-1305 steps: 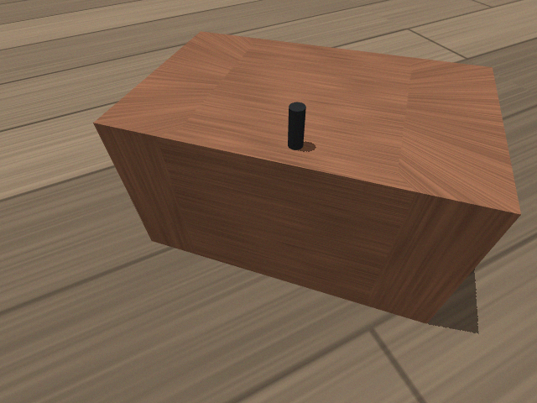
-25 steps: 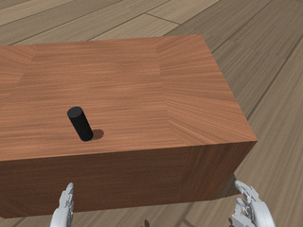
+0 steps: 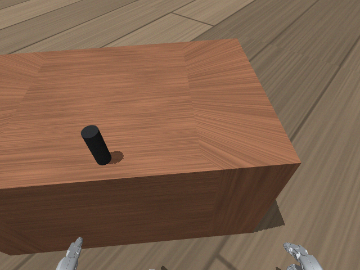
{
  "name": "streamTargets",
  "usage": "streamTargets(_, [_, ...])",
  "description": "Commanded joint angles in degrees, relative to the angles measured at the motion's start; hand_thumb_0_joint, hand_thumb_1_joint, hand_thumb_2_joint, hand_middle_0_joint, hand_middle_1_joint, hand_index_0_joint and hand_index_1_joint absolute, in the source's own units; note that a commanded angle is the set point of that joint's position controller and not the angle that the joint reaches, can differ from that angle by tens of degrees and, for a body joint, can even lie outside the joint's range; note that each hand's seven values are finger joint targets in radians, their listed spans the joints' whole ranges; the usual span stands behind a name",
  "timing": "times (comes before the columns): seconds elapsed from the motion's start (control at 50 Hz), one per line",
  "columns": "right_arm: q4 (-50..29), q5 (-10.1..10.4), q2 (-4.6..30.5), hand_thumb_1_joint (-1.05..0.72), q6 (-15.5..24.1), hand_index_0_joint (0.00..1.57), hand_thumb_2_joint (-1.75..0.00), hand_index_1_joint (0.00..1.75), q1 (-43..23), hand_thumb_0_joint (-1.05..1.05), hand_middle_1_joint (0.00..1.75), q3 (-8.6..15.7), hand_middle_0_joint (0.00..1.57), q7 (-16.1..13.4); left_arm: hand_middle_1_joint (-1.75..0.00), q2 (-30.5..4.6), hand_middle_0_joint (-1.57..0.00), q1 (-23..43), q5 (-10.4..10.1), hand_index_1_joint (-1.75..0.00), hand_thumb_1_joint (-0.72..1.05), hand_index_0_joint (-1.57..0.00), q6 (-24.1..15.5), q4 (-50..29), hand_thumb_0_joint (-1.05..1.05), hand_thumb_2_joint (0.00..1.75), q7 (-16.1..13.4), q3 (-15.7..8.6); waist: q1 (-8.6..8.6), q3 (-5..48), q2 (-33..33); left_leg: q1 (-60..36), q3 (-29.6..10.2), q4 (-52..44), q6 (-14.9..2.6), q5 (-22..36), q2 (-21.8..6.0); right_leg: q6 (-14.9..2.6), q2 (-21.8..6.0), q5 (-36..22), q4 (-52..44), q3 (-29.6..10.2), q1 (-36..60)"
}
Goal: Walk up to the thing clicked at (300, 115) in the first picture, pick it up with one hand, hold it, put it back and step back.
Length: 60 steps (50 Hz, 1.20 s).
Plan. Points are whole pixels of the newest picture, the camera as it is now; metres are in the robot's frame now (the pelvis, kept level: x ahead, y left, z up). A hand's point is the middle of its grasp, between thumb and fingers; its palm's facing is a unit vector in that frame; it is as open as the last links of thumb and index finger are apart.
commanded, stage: home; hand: left
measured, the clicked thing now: (97, 146) +0.46 +0.24 -0.01
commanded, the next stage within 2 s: stand in 0.08 s
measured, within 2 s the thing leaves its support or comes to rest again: neither
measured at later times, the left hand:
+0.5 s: hand out of the picture +0.05 +0.25 -0.12, palm faces -0.03 -0.94 -0.34, open 12.7 cm
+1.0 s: hand out of the picture +0.05 +0.26 -0.11, palm faces -0.02 -0.94 -0.34, open 7.4 cm
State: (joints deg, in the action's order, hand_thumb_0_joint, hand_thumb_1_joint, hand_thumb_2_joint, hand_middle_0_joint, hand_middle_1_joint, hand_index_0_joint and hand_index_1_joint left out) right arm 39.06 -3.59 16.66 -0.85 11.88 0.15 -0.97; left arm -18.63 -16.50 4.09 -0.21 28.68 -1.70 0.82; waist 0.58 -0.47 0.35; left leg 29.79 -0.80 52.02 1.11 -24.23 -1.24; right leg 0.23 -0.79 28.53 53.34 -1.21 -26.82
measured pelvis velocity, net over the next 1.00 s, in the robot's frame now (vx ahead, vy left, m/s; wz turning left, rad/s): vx -0.01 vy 0.01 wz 0.00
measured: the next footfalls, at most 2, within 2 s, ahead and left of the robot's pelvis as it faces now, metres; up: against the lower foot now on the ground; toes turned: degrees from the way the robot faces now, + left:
none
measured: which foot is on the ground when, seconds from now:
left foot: down 0.00-1.00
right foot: down 0.00-1.00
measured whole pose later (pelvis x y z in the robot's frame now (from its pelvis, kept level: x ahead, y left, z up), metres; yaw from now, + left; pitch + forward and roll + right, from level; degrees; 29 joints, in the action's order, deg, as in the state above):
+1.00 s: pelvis -0.01 +0.01 +0.05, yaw +0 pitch -4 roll +0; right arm 66.6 -1.3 18.8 0.3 7.7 0.7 -0.3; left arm -19.3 -7.5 1.4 -0.8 66.8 -0.1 -0.4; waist 0.3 -3.6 0.1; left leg 9.4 -0.5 22.3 0.7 -9.1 -0.9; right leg 1.7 -1.4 12.1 21.6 -0.9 -5.8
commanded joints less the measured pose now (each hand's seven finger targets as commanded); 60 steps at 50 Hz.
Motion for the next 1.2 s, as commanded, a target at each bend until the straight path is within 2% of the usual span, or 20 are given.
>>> streamTargets(0.0, [-1.5,1.2,9.8,-0.9,2.9,0.2,-0.9,0.3,-1.5,0.0,0.3,5.1,0.2,0.6,-0.06,-10.3,-0.05,2.2,-1.2,-0.05,-0.56,-0.05,-3.0,1.3,0.0,0.05,-0.1,-4.9,-0.18,5.9,-3.1,-8.7,-3.6,-9.1,-5.16,11.1,-1.2,-5.48,-3.4,-14.6,-13.7,-6.8,2.5])
streamTargets(0.06, [1.7,0.7,10.8,-0.9,3.0,0.2,-0.9,0.3,-3.0,0.0,0.3,5.2,0.2,0.7,-0.05,-10.0,-0.05,2.8,-1.4,-0.05,-0.58,-0.05,-2.7,6.3,0.0,0.04,-0.2,-4.8,-1.34,3.9,1.7,-7.8,-7.5,-14.0,-6.14,8.3,-3.3,-4.55,-1.7,-12.1,-13.0,-4.6,3.6])
streamTargets(0.1, [3.3,0.7,11.2,-0.9,2.9,0.2,-0.9,0.3,-3.4,0.0,0.3,5.1,0.2,0.5,-0.05,-10.5,-0.05,3.0,-1.5,-0.05,-0.58,-0.05,-2.6,9.4,0.0,0.04,-0.1,-5.0,-1.37,2.4,1.9,-7.4,-8.4,-16.7,-6.31,6.3,-3.8,-4.36,-1.3,-11.3,-13.7,-4.3,4.7])
streamTargets(0.16, [6.5,1.1,11.7,-0.9,2.9,0.2,-0.9,0.3,-3.1,0.0,0.3,5.0,0.2,0.3,-0.05,-11.7,-0.05,3.5,-1.6,-0.05,-0.58,-0.05,-2.8,13.5,0.0,0.04,-0.1,-5.0,-1.06,1.5,0.3,-8.7,-6.7,-17.1,-5.35,8.1,-3.0,-4.69,-2.5,-13.6,-17.5,-5.8,6.5])
streamTargets(0.2, [8.4,1.4,11.9,-0.9,2.7,0.2,-0.9,0.3,-2.9,0.0,0.3,4.9,0.2,0.2,-0.21,-12.2,-0.2,4.4,-1.8,-0.21,-0.42,-0.2,-2.8,15.7,0.0,0.2,-0.1,-5.0,-0.43,0.8,-0.1,-10.9,-5.7,-17.5,-4.82,7.5,-2.4,-4.92,-3.5,-12.6,-20.5,-7.2,6.0])
streamTargets(0.22, [9.3,1.5,12.0,-0.9,2.5,0.2,-0.9,0.3,-3.2,0.0,0.3,4.9,0.2,0.2,-0.29,-12.3,-0.2,4.5,-1.9,-0.29,-0.34,-0.2,-2.8,16.7,0.0,0.28,0.0,-4.8,-0.49,0.9,-0.4,-12.1,-5.3,-17.5,-4.72,7.1,-2.3,-4.85,-3.8,-12.4,-22.1,-7.6,5.9])
streamTargets(0.26, [11.4,1.6,12.0,-0.9,2.4,0.2,-0.9,0.3,-2.7,0.0,0.3,4.6,0.2,0.2,-0.3,-12.6,-0.2,5.2,-2.2,-0.3,-0.18,-0.2,-2.6,19.0,0.0,0.44,-0.1,-4.7,0.1,0.6,-0.4,-15.1,-5.1,-19.0,-4.38,8.5,-2.6,-4.53,-4.2,-13.2,-23.7,-7.8,5.6])
streamTargets(0.3, [13.2,1.6,12.5,-0.9,2.5,0.2,-0.9,0.3,-2.6,0.0,0.3,4.4,0.2,0.1,-0.3,-12.2,-0.2,4.9,-2.6,-0.3,-0.02,-0.2,-2.4,21.3,0.0,0.6,0.0,-4.4,-0.27,0.6,0.8,-15.3,-6.7,-22.3,-4.51,8.3,-3.9,-3.77,-3.4,-14.3,-24.0,-5.9,8.3])
streamTargets(0.34, [14.8,1.7,12.6,-0.9,2.4,0.2,-0.9,0.3,-3.2,0.0,0.3,4.1,0.2,0.1,-0.3,-12.1,-0.2,5.3,-2.8,-0.3,0.14,-0.2,-2.3,23.2,0.0,0.76,0.0,-4.3,-0.52,0.1,0.5,-14.8,-6.7,-24.3,-4.15,9.2,-4.1,-3.47,-3.7,-16.1,-25.4,-5.5,11.0])
streamTargets(0.38, [16.1,1.8,12.5,-0.9,2.5,0.2,-0.9,0.3,-3.9,0.0,0.3,3.8,0.2,-0.2,-0.3,-12.0,-0.2,5.2,-2.9,-0.3,0.3,-0.2,-2.3,25.3,0.0,0.9,-0.1,-4.0,-0.72,0.8,-1.0,-17.3,-5.5,-23.9,-3.67,14.3,-4.0,-3.34,-4.6,-19.5,-27.2,-6.2,12.2])
streamTargets(0.42, [17.7,2.1,12.5,-0.9,2.6,0.2,-0.9,0.3,-2.9,0.0,0.3,3.4,0.2,-0.2,-0.3,-12.6,-0.2,6.3,-3.0,-0.3,0.46,-0.2,-2.4,26.7,0.0,0.9,-0.2,-3.8,0.12,0.4,-1.4,-18.8,-4.6,-24.9,-3.08,17.8,-3.6,-3.06,-5.1,-22.1,-29.0,-6.5,13.3])
streamTargets(0.48, [19.4,2.2,12.9,-0.9,2.6,0.2,-0.9,0.3,-3.9,0.0,0.3,3.1,0.2,-0.3,-0.3,-11.9,-0.2,6.5,-3.2,-0.3,0.7,-0.2,-2.2,28.5,0.0,0.9,-0.1,-3.5,-0.52,0.0,-0.2,-19.6,-4.9,-26.8,-3.13,18.3,-4.3,-2.45,-4.9,-22.4,-30.6,-5.4,15.1])
streamTargets(0.54, [20.6,2.5,12.5,-0.9,2.6,0.2,-0.9,0.3,-4.5,0.0,0.3,2.8,0.2,-0.3,-0.3,-11.9,-0.2,7.8,-3.1,-0.3,0.9,-0.2,-2.2,30.4,0.0,0.9,-0.1,-3.3,-0.38,-0.5,-1.5,-20.6,-4.8,-28.6,-2.67,18.9,-4.4,-2.08,-5.2,-22.6,-32.2,-5.2,16.3])
streamTargets(0.62, [22.1,2.4,12.9,-0.9,2.3,0.2,-0.9,0.3,-5.7,0.0,0.3,2.9,0.2,-0.2,-0.3,-11.7,-0.2,8.9,-3.1,-0.3,0.9,-0.2,-1.9,32.1,0.0,0.9,0.1,-3.2,-0.55,-2.3,-0.1,-20.4,-5.1,-31.4,-2.34,13.4,-4.6,-1.85,-4.9,-16.4,-35.0,-4.8,16.0])
streamTargets(0.76, [23.8,2.4,13.0,-0.9,2.5,0.2,-0.9,0.3,-6.0,0.0,0.3,2.6,0.2,0.0,-0.3,-11.9,-0.2,10.7,-3.1,-0.3,0.9,-0.2,-1.9,34.0,0.0,0.9,0.4,-3.2,-0.48,-2.0,0.4,-20.3,-5.2,-34.0,-2.11,13.7,-5.1,-1.27,-5.3,-17.5,-36.1,-4.6,18.6])
streamTargets(0.92, [24.3,2.5,14.0,-0.9,2.1,0.2,-0.9,0.3,-6.8,0.0,0.3,2.9,0.2,0.1,-0.3,-12.1,-0.2,11.1,-2.9,-0.3,0.9,-0.2,-1.5,35.3,0.0,0.9,0.6,-3.2,-0.65,-3.1,0.4,-18.9,-5.8,-36.0,-2.09,7.2,-5.0,-0.87,-5.0,-12.4,-37.1,-4.0,17.7])
streamTargets(0.96, [24.4,2.5,14.1,-0.9,2.1,0.2,-0.9,0.3,-7.0,0.0,0.3,2.9,0.2,0.1,-0.3,-12.1,-0.2,11.3,-3.0,-0.3,0.9,-0.2,-1.5,35.2,0.0,0.9,0.6,-3.2,-0.67,-2.1,0.8,-18.8,-5.9,-36.1,-2.29,7.7,-5.2,-1.01,-5.2,-14.1,-37.0,-4.1,18.6])
streamTargets(1.08, [24.5,2.8,14.3,-0.9,2.5,0.2,-0.9,0.3,-7.5,0.0,0.3,2.8,0.2,0.2,-0.3,-11.8,-0.2,11.1,-3.0,-0.3,0.9,-0.2,-1.9,35.5,0.0,0.9,0.5,-2.9,-0.51,0.7,-0.7,-23.0,-4.9,-34.2,-2.55,17.4,-5.5,-0.87,-6.1,-21.3,-37.0,-4.3,19.6])
streamTargets(1.14, [24.9,2.8,14.1,-0.9,2.2,0.2,-0.9,0.3,-6.7,0.0,0.3,2.6,0.2,0.3,-0.3,-12.0,-0.2,11.3,-3.2,-0.3,0.9,-0.2,-1.7,35.9,0.0,0.9,0.5,-2.8,-0.2,-1.2,-0.3,-21.0,-5.1,-35.5,-2.37,13.3,-5.2,-0.75,-5.8,-18.0,-37.4,-3.9,19.3])
streamTargets(1.18, [24.8,2.8,14.2,-0.9,2.2,0.2,-0.9,0.3,-6.9,0.0,0.3,2.6,0.2,0.3,-0.3,-12.1,-0.2,11.2,-3.2,-0.3,0.9,-0.2,-1.6,35.8,0.0,0.9,0.5,-2.9,-0.26,-1.1,-0.3,-21.1,-5.0,-35.6,-2.46,14.4,-5.3,-0.86,-5.9,-19.0,-37.4,-4.0,19.5])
